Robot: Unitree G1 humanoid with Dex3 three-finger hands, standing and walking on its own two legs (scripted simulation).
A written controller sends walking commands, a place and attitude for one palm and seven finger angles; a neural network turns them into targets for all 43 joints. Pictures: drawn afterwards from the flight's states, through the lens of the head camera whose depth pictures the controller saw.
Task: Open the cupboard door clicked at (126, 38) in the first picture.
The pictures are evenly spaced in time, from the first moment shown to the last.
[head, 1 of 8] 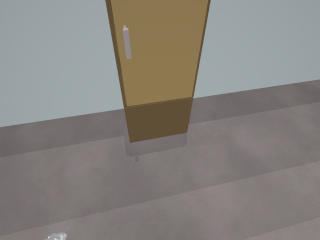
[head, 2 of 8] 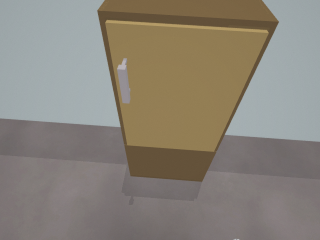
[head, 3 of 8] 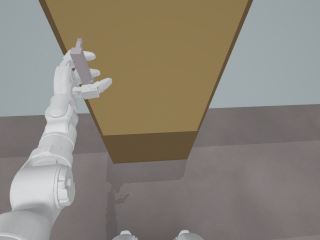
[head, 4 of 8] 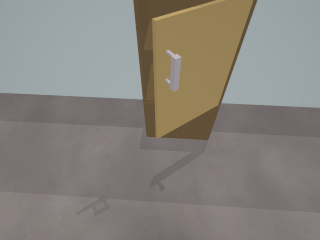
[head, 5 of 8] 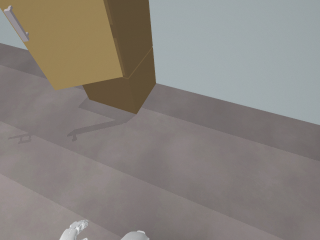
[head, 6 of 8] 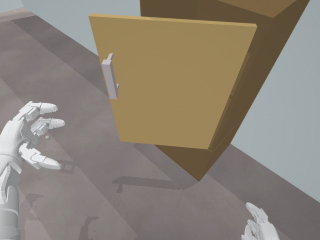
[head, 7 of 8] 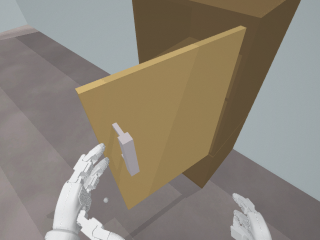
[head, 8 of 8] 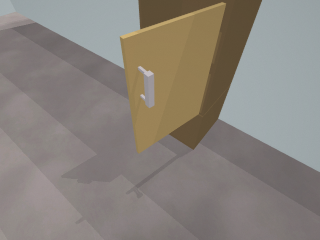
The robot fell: no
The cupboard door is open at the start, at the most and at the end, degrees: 0 78 77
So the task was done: yes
